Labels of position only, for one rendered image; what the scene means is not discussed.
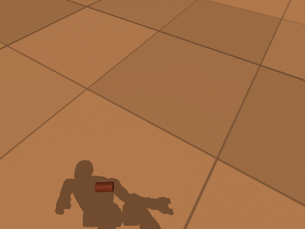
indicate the can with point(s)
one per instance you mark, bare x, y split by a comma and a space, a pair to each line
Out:
104, 186

